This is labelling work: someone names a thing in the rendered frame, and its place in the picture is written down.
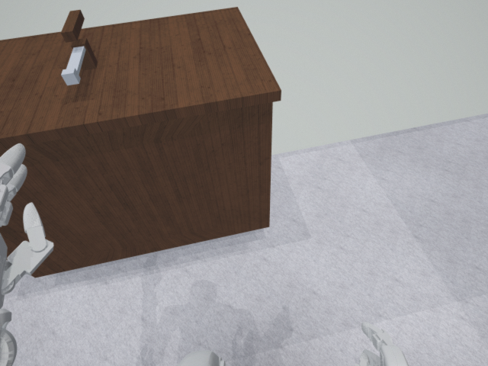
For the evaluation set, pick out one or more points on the robot left hand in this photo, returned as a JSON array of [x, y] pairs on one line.
[[28, 256]]

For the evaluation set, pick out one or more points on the left robot thigh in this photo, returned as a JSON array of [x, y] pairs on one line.
[[202, 358]]

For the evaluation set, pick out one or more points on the robot right hand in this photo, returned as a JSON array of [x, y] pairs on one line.
[[390, 355]]

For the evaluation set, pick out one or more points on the counter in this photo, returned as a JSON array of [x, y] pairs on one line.
[[165, 142]]

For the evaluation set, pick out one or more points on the robot left forearm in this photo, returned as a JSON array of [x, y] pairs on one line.
[[8, 345]]

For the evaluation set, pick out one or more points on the tap lever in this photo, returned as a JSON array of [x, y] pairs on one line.
[[71, 73]]

